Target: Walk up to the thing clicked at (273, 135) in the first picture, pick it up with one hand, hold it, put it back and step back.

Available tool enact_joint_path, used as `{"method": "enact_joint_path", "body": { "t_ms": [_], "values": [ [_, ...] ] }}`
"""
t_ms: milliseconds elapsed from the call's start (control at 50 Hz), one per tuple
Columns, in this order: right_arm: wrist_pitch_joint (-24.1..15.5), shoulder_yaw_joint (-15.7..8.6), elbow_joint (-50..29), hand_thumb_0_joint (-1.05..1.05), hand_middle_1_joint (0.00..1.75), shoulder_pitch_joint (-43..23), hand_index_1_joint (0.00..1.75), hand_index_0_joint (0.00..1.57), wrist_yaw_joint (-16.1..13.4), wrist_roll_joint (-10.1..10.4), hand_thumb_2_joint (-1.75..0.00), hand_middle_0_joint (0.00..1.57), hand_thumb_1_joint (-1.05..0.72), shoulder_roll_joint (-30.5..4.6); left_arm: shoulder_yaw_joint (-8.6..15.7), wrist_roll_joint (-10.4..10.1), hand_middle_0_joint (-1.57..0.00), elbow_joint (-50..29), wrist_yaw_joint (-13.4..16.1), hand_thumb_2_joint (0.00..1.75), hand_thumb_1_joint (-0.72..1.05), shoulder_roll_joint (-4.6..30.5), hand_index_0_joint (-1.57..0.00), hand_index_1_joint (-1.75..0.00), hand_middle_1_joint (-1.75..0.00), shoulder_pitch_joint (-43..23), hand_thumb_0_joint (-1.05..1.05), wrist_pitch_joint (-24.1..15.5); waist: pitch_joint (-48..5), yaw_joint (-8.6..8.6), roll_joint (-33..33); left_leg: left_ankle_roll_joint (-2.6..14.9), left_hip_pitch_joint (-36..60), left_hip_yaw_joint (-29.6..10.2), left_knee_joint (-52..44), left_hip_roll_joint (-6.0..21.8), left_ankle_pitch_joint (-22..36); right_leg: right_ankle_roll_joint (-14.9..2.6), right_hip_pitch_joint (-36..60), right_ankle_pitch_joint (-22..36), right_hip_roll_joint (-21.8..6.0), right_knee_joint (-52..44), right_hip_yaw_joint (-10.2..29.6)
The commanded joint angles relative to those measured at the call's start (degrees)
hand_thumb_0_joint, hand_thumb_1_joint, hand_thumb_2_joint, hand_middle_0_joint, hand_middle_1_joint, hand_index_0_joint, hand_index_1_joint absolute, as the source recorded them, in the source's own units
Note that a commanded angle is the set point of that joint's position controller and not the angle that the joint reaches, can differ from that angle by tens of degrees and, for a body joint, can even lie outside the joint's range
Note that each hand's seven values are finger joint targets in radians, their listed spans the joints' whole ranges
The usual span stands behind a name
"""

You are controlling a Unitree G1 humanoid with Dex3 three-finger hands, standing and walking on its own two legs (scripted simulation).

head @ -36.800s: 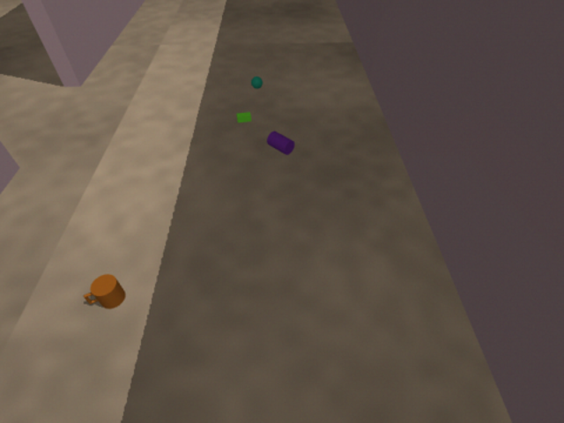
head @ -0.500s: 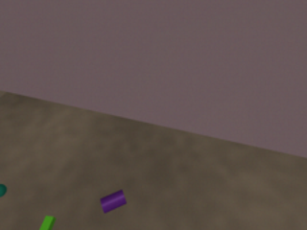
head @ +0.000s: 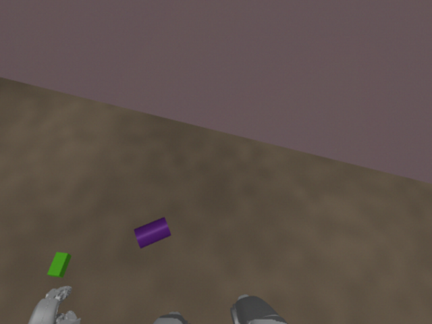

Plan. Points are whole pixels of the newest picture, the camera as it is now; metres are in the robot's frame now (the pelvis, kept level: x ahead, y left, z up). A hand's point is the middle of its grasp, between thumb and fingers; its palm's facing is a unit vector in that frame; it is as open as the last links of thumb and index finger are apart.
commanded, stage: step back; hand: left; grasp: from above
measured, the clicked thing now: (152, 232) +0.52 +0.23 -0.71
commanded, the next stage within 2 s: none
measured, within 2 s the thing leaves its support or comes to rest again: neither
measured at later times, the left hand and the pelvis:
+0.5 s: hand out of the picture -0.01 +0.24 -0.13, palm faces -0.05 -0.91 -0.42, open 7.4 cm; pelvis -0.11 -0.02 +0.01, yaw -3 degrees
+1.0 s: hand out of the picture -0.17 +0.25 -0.15, palm faces -0.06 -0.91 -0.40, open 7.4 cm; pelvis -0.27 -0.03 -0.01, yaw -5 degrees
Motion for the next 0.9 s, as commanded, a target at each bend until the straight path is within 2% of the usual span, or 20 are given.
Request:
{"method": "enact_joint_path", "body": {
  "t_ms": [0,80,180,260,280,300,320,380,440,480,560,600,620,640,660,680,700,720,760,880],
  "values": [
    [-1.71,-3.49,-6.97,0.0,0.3,-1.01,0.3,0.2,-2.42,-0.24,-0.9,0.2,-0.9,-14.02,2.46,0.43,-0.2,-3.51,0.03,0.9,0.9,9.53,-0.2,-0.3,-0.3,7.1,0.0,-0.97,-15.16,1.53,9.96,11.77,14.45,-15.77,-10.22,16.54,35.63,1.53,-2.7,0.93,-0.98,8.26,1.04],
    [-1.73,-3.88,-7.39,0.0,0.3,3.4,0.3,0.2,-2.71,-0.15,-0.9,0.2,-0.9,-14.29,3.01,0.72,-0.2,-6.23,-0.57,0.9,0.9,9.09,-0.2,-0.3,-0.3,4.45,0.0,-1.38,-14.26,-1.28,8.8,12.68,17.16,-14.29,-9.48,16.66,34.93,2.84,-2.46,0.15,-1.66,0.03,-0.3],
    [-1.29,-3.73,-9.54,0.0,0.3,1.01,0.3,0.2,-2.35,-0.45,-0.9,0.2,-0.9,-15.85,3.5,0.81,-0.2,-5.46,-1.26,0.9,0.9,8.34,-0.2,-0.3,-0.3,9.27,0.0,-1.52,-15.31,-0.28,12.05,11.51,12.69,-13.92,-10.92,16.94,23.52,2.23,5.08,2.23,-3.5,-12.93,-5.48],
    [-0.2,-3.11,-10.0,0.0,0.3,-1.62,0.3,0.2,-1.92,0.55,-0.9,0.2,-0.9,-15.05,4.13,1.51,-0.2,-2.52,-1.68,0.9,0.9,7.88,-0.2,-0.3,-0.3,17.02,0.0,-2.27,-17.34,3.09,10.15,4.78,1.82,-9.12,-5.57,12.26,14.48,-0.91,20.41,17.26,-4.67,-35.86,-8.07],
    [-0.01,-2.38,-9.81,0.0,0.3,-0.6,0.3,0.2,-1.8,0.99,-0.9,0.2,-0.9,-12.96,5.03,2.48,-0.2,-3.48,-1.65,0.9,0.9,11.02,-0.2,-0.3,-0.3,16.34,0.0,-2.61,-14.75,2.52,2.4,1.07,-8.14,-7.59,0.09,7.83,4.95,-3.08,22.73,14.1,-11.39,-39.1,3.95],
    [-0.15,-2.23,-11.17,0.0,0.3,-4.53,0.3,0.2,-2.08,1.4,-0.9,0.2,-0.9,-10.83,6.3,1.73,-0.2,-5.31,-1.78,0.9,0.9,17.26,-0.2,-0.3,-0.3,13.54,0.0,-2.43,-9.94,4.58,-12.3,-2.4,-12.52,-1.24,12.71,-4.1,-13.07,-11.59,12.61,15.52,-24.32,-45.41,20.03],
    [0.32,-3.24,-10.07,0.0,0.3,-4.65,0.3,0.2,-2.63,0.77,-0.9,0.2,-0.9,-13.0,6.39,2.59,-0.2,-7.87,-1.59,0.9,0.9,19.14,-0.2,-0.3,-0.3,9.33,0.0,-2.79,-6.13,4.59,-12.22,-3.33,-8.47,-7.44,26.37,-3.74,-18.47,-17.45,1.52,17.68,-30.61,-47.58,26.62],
    [-0.09,-2.52,-6.58,0.0,0.3,3.8,0.3,0.2,-2.46,2.01,-0.9,0.2,-0.9,-11.84,4.71,1.81,-0.2,-10.26,-0.86,0.9,0.9,11.39,-0.2,-0.3,-0.3,0.52,0.0,-3.25,-7.34,-1.83,-4.57,-2.83,-8.91,-9.4,31.78,-6.26,-9.45,-10.06,7.94,35.46,-18.61,-39.23,4.63],
    [-0.61,-1.51,-6.95,0.0,0.3,3.65,0.3,0.2,-2.66,1.45,-0.9,0.2,-0.9,-11.52,4.25,1.94,-0.2,-10.68,-0.8,0.9,0.9,9.25,-0.2,-0.3,-0.3,5.56,0.0,-3.14,-10.52,1.94,-5.28,-4.0,-10.41,-6.68,26.61,-5.74,-10.7,-9.89,18.01,41.59,-17.03,-35.31,1.78],
    [-0.63,-1.51,-8.51,0.0,0.3,1.66,0.3,0.2,-2.62,1.29,-0.9,0.2,-0.9,-11.38,4.36,2.1,-0.2,-10.58,-0.27,0.9,0.9,9.52,-0.2,-0.3,-0.3,8.61,0.0,-2.86,-11.37,4.05,-6.46,-4.19,-11.22,-5.59,19.35,-3.46,-12.26,-11.1,23.21,43.58,-19.19,-34.12,3.4],
    [-1.26,-1.76,-8.35,0.0,0.3,3.71,0.3,0.2,-2.2,0.71,-0.9,0.2,-0.9,-10.57,4.08,1.37,-0.2,-11.42,-0.35,0.9,0.9,10.54,-0.2,-0.3,-0.3,9.36,0.0,-2.11,-14.06,3.5,-8.65,-2.7,-3.54,-0.55,-0.1,-0.86,-9.17,-9.78,24.51,46.4,-18.91,-29.82,2.96],
    [-1.66,-2.41,-6.89,0.0,0.3,7.75,0.3,0.2,-1.96,0.22,-0.9,0.2,-0.9,-10.92,3.74,0.68,-0.2,-12.45,-0.84,0.9,0.9,11.29,-0.2,-0.3,-0.3,6.99,0.0,-1.5,-15.44,0.58,-7.26,-2.1,5.14,1.48,-13.78,-0.64,5.42,-7.16,18.85,41.57,-17.55,-26.01,1.47],
    [-1.91,-3.16,-7.21,0.0,0.3,6.95,0.3,0.2,-1.97,-0.23,-0.9,0.2,-0.9,-13.34,3.21,0.54,-0.2,-12.84,-1.01,0.9,0.9,9.72,-0.2,-0.3,-0.3,7.77,0.0,-1.32,-15.63,1.26,-1.97,-0.34,8.82,-5.86,-14.2,4.08,11.07,-4.08,12.98,33.17,-14.68,-23.85,0.28],
    [-2.05,-4.23,-8.19,0.0,0.3,5.62,0.3,0.2,-1.85,-1.15,-0.9,0.2,-0.9,-17.85,2.73,0.29,-0.2,-13.27,-1.17,0.9,0.9,7.35,-0.2,-0.3,-0.3,8.91,0.0,-1.21,-15.58,1.63,9.31,4.74,12.46,-21.26,-15.6,15.65,17.94,-0.95,2.6,16.78,-7.19,-15.51,-3.79],
    [-1.83,-4.99,-9.18,0.0,0.3,3.51,0.3,0.2,-1.25,-0.31,-0.9,0.2,-0.9,-22.58,3.69,0.14,-0.2,-13.36,-0.39,0.9,0.9,9.11,-0.2,-0.3,-0.3,4.72,0.0,-1.14,-14.28,-1.36,17.11,13.28,5.44,-28.78,-18.24,23.53,26.01,0.46,2.09,-5.81,-0.42,-3.51,-4.81],
    [-2.03,-4.93,-8.76,0.0,0.3,3.28,0.3,0.2,-1.5,-0.71,-0.9,0.2,-0.9,-20.97,4.11,0.94,-0.2,-12.64,0.07,0.9,0.9,9.66,-0.2,-0.3,-0.3,3.37,0.0,-1.01,-12.59,-1.65,12.62,14.8,2.17,-29.71,-18.2,24.12,24.85,0.23,2.12,-6.38,0.0,5.15,1.48],
    [-2.07,-3.98,-9.3,0.0,0.3,1.09,0.3,0.2,-1.79,-0.5,-0.9,0.2,-0.9,-18.22,4.08,0.51,-0.2,-12.04,0.01,0.9,0.9,9.44,-0.2,-0.3,-0.3,4.27,0.0,-0.87,-11.51,0.04,7.81,12.72,3.34,-22.03,-16.35,20.64,27.62,-0.39,0.43,-3.67,0.18,8.34,3.69],
    [-1.86,-3.14,-9.69,0.0,0.3,-1.91,0.3,0.2,-2.02,-0.82,-0.9,0.2,-0.9,-16.1,3.91,-0.06,-0.2,-10.74,-0.07,0.9,0.9,8.69,-0.2,-0.3,-0.3,7.38,0.0,-0.96,-10.91,2.36,7.26,10.99,4.86,-17.08,-15.04,17.55,28.0,-0.34,-1.26,-1.12,0.46,10.66,3.35],
    [-1.96,-3.02,-10.48,0.0,0.3,-2.53,0.3,0.2,-2.38,-0.51,-0.9,0.2,-0.9,-14.85,4.33,0.12,-0.2,-9.31,-0.49,0.9,0.9,9.45,-0.2,-0.3,-0.3,11.44,0.0,-1.19,-10.69,3.41,9.56,10.71,6.37,-13.72,-13.42,16.03,26.87,0.87,-1.77,2.23,0.06,11.44,1.12],
    [-1.44,-3.5,-11.36,0.0,0.3,0.91,0.3,0.2,-2.41,-0.54,-0.9,0.2,-0.9,-14.99,4.07,0.75,-0.2,-9.66,-1.12,0.9,0.9,8.19,-0.2,-0.3,-0.3,10.31,0.0,-1.72,-12.83,-0.24,11.9,12.78,12.61,-13.32,-10.91,17.32,26.18,3.54,1.38,0.64,-2.89,-6.02,-2.95]
  ]
}}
